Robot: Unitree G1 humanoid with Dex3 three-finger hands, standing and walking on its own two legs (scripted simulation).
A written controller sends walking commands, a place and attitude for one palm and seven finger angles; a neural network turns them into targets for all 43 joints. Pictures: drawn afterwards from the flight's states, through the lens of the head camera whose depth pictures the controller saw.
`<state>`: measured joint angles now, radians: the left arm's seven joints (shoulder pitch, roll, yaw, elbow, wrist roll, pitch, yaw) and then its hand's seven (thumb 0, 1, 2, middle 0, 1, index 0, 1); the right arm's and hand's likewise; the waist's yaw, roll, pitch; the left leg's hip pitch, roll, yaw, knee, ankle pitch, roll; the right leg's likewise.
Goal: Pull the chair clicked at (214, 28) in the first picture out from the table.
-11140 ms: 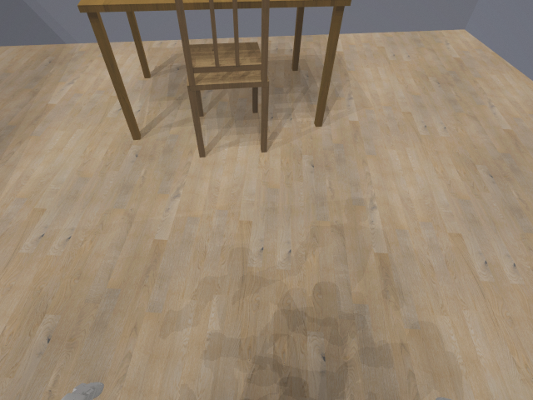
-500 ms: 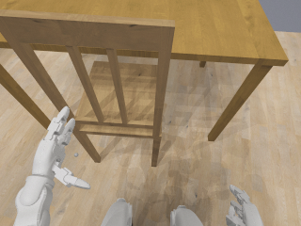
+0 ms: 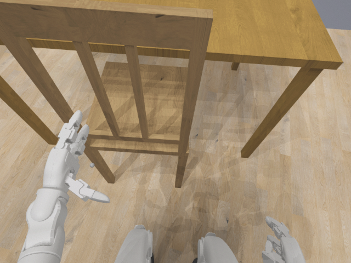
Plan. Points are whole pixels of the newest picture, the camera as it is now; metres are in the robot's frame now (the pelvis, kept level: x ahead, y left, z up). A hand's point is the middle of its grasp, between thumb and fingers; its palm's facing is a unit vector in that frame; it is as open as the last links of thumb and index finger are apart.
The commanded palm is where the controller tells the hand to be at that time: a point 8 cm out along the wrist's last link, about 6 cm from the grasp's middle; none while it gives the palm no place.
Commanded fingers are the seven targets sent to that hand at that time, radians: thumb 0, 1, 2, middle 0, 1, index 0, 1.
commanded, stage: aim the fingers beside a spindle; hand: left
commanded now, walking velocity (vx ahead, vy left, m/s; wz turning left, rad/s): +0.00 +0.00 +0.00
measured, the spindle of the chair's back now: (103, 99) +0.49 +0.20 +0.03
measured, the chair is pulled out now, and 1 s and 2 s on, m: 0.00 0.00 0.00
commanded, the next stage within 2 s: push the fingers through the gap in 0.82 s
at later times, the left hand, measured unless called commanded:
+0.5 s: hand (98, 159) +0.33 +0.18 +0.01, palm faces -0.03 -1.00 -0.06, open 16.9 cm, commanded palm +0.31 +0.23 +0.01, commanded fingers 0.00 -0.50 0.30 -0.06 -0.08 -0.06 -0.08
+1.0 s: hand (101, 157) +0.34 +0.18 +0.01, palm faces -0.04 -1.00 -0.05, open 16.9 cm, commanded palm +0.33 +0.23 +0.01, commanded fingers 0.00 -0.50 0.30 -0.06 -0.08 -0.06 -0.08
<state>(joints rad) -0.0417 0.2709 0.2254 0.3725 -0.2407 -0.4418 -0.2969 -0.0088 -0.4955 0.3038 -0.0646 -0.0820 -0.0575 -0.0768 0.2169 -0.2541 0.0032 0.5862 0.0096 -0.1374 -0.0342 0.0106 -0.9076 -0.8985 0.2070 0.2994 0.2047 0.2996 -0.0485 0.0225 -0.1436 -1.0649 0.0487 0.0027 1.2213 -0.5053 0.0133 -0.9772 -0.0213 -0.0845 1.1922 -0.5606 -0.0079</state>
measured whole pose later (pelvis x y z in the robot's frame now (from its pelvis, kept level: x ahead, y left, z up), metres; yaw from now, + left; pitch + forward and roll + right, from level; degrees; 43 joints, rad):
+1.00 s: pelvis +0.00 -0.01 -0.01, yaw +0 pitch +22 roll -2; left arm -0.14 0.27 0.22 0.44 -0.21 -0.45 -0.26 -0.01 -0.50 0.30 -0.06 -0.08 -0.06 -0.08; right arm 0.21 -0.25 0.00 0.58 0.01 -0.09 -0.02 0.01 -0.91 -0.90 0.21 0.30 0.20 0.30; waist -0.05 0.03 -0.15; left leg -1.13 0.05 0.00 1.26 -0.52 0.01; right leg -1.04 -0.02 -0.09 1.24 -0.58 -0.02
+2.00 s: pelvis -0.01 +0.00 -0.02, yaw -1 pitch +24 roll -3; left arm -0.57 0.34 0.30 0.85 -0.15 -0.47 -0.25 -0.01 -0.50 0.30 -0.06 -0.08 -0.06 -0.08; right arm 0.26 -0.26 0.01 0.64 -0.01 -0.04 -0.01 0.01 -0.91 -0.90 0.21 0.30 0.20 0.30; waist -0.10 0.03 -0.14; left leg -1.21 0.05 0.00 1.30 -0.51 0.02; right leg -1.12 -0.01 -0.08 1.26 -0.56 0.00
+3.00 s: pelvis +0.00 +0.00 -0.02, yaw -1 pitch +25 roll -3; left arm -0.61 0.35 0.31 0.88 -0.14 -0.49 -0.23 -0.01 -0.48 0.31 -0.25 -0.67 -0.24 -0.66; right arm 0.26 -0.25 0.01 0.62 -0.01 0.01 0.01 0.00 -0.91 -0.90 0.21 0.30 0.20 0.30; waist -0.10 0.03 -0.14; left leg -1.22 0.06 0.00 1.30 -0.52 0.02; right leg -1.13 -0.01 -0.08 1.26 -0.57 -0.01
